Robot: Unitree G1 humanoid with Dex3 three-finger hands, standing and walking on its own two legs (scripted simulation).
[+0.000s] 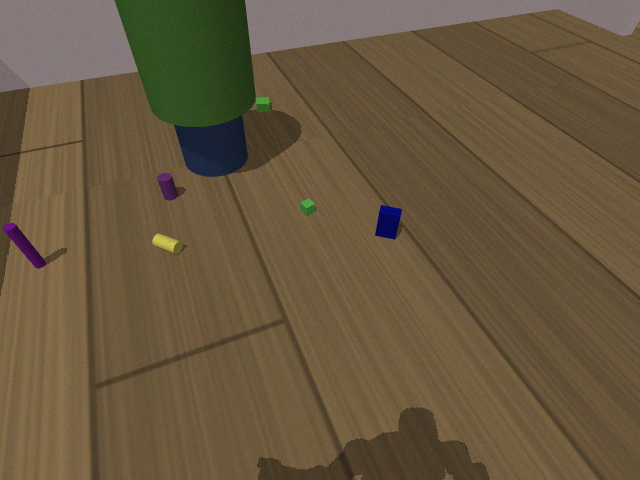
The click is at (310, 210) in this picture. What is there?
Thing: cube
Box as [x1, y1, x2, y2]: [300, 198, 314, 215]
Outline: 308,198 300,202 300,210 306,215 314,211 314,203
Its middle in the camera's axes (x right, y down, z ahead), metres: -0.06 -0.18 +1.81
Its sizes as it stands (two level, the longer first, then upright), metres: 0.049 0.049 0.049
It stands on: the floor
